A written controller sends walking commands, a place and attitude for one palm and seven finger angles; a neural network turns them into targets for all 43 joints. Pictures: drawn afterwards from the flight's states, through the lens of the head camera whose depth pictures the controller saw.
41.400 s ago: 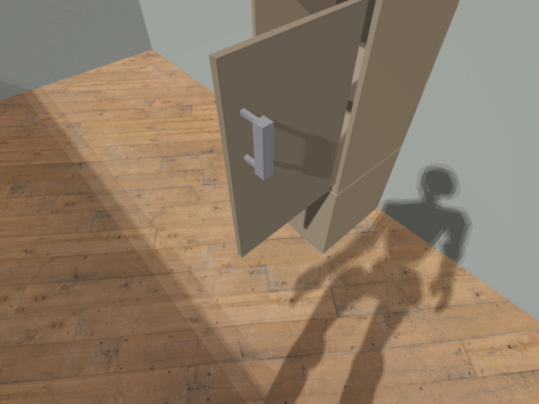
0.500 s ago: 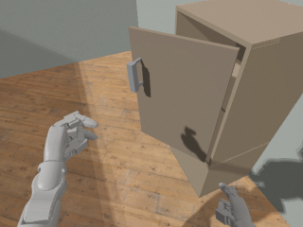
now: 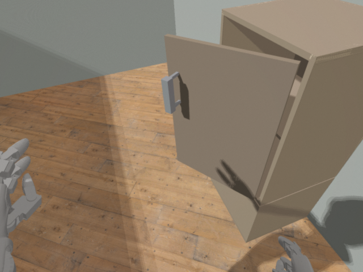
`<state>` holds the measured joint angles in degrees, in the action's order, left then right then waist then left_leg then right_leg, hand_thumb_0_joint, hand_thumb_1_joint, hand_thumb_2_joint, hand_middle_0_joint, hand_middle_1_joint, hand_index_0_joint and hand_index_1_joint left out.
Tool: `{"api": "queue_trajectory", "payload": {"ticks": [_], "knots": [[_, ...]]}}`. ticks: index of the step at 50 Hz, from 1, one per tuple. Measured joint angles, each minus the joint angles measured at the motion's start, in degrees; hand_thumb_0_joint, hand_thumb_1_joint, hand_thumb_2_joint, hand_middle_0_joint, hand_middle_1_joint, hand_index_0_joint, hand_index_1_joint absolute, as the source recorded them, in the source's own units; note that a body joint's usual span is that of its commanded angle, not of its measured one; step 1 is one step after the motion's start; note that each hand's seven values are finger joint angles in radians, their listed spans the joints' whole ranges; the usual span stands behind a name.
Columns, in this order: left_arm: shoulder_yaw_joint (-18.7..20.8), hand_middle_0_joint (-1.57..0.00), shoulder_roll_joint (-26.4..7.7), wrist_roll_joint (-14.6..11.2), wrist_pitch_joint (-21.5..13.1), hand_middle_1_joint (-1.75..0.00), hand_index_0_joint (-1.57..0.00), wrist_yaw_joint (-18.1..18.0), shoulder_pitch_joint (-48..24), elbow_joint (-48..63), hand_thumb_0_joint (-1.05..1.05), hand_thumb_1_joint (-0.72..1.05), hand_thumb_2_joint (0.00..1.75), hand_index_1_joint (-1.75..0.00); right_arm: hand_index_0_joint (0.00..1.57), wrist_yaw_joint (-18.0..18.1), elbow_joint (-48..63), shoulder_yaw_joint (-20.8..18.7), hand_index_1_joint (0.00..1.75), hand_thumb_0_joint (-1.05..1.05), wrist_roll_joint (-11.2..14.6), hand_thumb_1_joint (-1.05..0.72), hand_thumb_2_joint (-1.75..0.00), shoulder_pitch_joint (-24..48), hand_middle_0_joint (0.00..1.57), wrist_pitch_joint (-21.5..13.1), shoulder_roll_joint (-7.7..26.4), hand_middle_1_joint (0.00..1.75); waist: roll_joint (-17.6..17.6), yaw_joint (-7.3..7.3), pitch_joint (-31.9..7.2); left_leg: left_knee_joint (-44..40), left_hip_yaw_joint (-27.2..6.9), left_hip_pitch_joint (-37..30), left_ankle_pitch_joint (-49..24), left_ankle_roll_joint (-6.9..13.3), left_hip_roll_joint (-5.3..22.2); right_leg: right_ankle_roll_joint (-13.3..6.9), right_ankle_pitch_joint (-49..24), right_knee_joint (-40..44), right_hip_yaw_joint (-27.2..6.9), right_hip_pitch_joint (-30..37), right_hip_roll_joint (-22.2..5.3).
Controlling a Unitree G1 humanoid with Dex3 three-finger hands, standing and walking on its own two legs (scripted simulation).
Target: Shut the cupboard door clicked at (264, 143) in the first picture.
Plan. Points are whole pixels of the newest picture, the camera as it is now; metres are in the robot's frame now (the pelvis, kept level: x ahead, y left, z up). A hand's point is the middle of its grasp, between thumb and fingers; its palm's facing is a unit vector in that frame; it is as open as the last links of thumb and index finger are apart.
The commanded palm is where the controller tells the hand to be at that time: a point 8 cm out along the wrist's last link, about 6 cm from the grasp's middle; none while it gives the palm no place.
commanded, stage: draw the hand back to the body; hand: left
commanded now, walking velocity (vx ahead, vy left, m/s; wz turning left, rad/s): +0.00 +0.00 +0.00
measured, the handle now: (173, 92) +0.65 +0.12 +0.07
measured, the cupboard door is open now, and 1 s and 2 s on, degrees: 34 34 34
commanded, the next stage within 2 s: step back with the hand held close in 0.22 s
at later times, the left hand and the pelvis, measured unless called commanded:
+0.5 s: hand (48, 190) +0.20 +0.26 +0.16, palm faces +0.42 -0.78 -0.46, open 7.4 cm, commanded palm +0.14 +0.30 +0.17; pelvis +0.00 +0.00 +0.00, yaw -1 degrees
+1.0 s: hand out of the picture +0.12 +0.30 +0.15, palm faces +0.44 -0.76 -0.48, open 7.4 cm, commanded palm +0.06 +0.33 +0.17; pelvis -0.08 +0.03 -0.02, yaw +0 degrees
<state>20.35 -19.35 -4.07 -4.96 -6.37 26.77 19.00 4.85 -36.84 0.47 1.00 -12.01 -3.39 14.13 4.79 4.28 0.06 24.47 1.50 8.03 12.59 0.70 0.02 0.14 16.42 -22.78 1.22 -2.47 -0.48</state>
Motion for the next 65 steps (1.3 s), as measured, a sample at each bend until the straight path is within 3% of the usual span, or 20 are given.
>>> {"api": "queue_trajectory", "payload": {"ticks": [8, 18, 25, 36, 48, 57, 62, 65], "knots": [[-1.73, -0.22, 0.49, 0.29, -0.01, -0.31, -0.22, 0.33, -0.87, 0.71, 0.02, 0.89, 0.9, -0.31, 0.2, -0.02, 0.48, 0.55, 0.3, 0.01, -0.33, -0.9, -0.9, 1.35, 0.2, -1.31, -1.04, 0.3, -0.92, -0.54, -0.09, -0.28, 0.14, -0.26, -0.08, -0.28, 0.28, -0.28, -0.06, 0.08, -0.17, 0.05, 0.26], [-0.32, -0.21, -0.68, -0.21, -0.1, -0.3, -0.21, 0.86, -0.22, 1.23, 0.01, 0.89, 0.9, -0.3, 0.2, -0.41, 0.9, 0.97, 0.3, 0.01, -0.35, -0.9, -0.9, 0.96, 0.2, -0.72, -1.82, 0.3, -0.62, -0.76, -0.15, -0.45, 0.45, -0.36, 0.09, -0.52, 0.73, -0.48, -0.18, 0.54, -0.51, 0.13, 0.69], [1.06, -0.21, -1.98, 0.08, -2.54, -0.3, -0.21, 0.8, 1.5, 1.7, 0.01, 0.89, 0.9, -0.3, 0.2, -0.32, 1.48, -0.09, 0.3, 0.01, -0.06, -0.9, -0.9, 1.73, 0.2, 2.83, -0.36, 0.3, 0.22, -2.2, -1.29, 3.42, -0.01, 5.49, 1.25, -0.17, 1.33, -0.14, -0.41, -0.66, -0.12, -4.39, 1.25], [2.48, -0.22, -6.21, -0.51, -2.41, -0.3, -0.21, -0.25, 4.55, 5.69, 0.01, 0.89, 0.9, -0.3, 0.2, 0.9, 4.74, -1.26, 0.3, 0.01, 0.64, -0.9, -0.9, 2.47, 0.2, 6.56, 0.01, 0.3, -1.93, -3.89, -0.41, 4.26, 1.81, 9.07, -0.35, 1.4, 0.16, 1.48, -1.22, -3.89, -1.78, -9.51, -0.15], [4.65, -0.22, -5.5, 1.34, -6.29, -0.3, -0.21, -1.49, 4.04, 6.82, 0.01, 0.89, 0.9, -0.3, 0.2, 0.6, 5.52, 0.24, 0.3, 0.01, 0.42, -0.9, -0.9, 0.25, 0.2, 3.23, -1.25, 0.3, -3.09, -3.72, 0.09, 8.76, 0.86, 14.72, -2.06, 2.53, 0.21, 1.91, -2.65, -8.57, -0.74, -14.77, -0.12], [3.75, -0.21, -2.83, 2.02, -8.16, -0.3, -0.21, -2.58, 2.54, 8.03, 0.01, 0.89, 0.9, -0.3, 0.2, -0.1, 2.26, 0.52, 0.3, 0.01, -0.7, -0.9, -0.9, -1.32, 0.2, 0.58, -1.88, 0.3, -3.77, -2.85, 0.32, 13.14, 0.29, 18.32, 3.08, 1.37, 0.82, 1.12, -3.9, -10.75, 0.05, -17.47, 0.26], [2.95, -0.21, -3.69, 1.98, -8.91, -0.3, -0.21, -3.45, 2.01, 8.68, 0.01, 0.89, 0.9, -0.3, 0.2, 0.07, 1.16, 0.43, 0.3, 0.01, -1.04, -0.9, -0.9, -1.41, 0.2, 0.4, -1.67, 0.3, -4.54, -4.03, 0.5, 12.13, 0.19, 19.28, 1.95, 1.26, 0.6, 1.16, -5.37, -9.64, 0.05, -18.33, 0.15], [4.04, -0.21, -5.19, 2.17, -9.43, -0.3, -0.21, -3.41, 2.01, 8.81, 0.01, 0.89, 0.9, -0.3, 0.2, 0.32, 1.64, 0.24, 0.3, 0.01, -0.81, -0.9, -0.9, -1.28, 0.2, 0.02, -1.65, 0.3, -4.07, -5.3, 1.21, 11.23, -0.17, 20.0, -0.53, 2.42, 1.18, 0.98, -1.55, -10.76, -0.38, -19.36, 1.42]]}}
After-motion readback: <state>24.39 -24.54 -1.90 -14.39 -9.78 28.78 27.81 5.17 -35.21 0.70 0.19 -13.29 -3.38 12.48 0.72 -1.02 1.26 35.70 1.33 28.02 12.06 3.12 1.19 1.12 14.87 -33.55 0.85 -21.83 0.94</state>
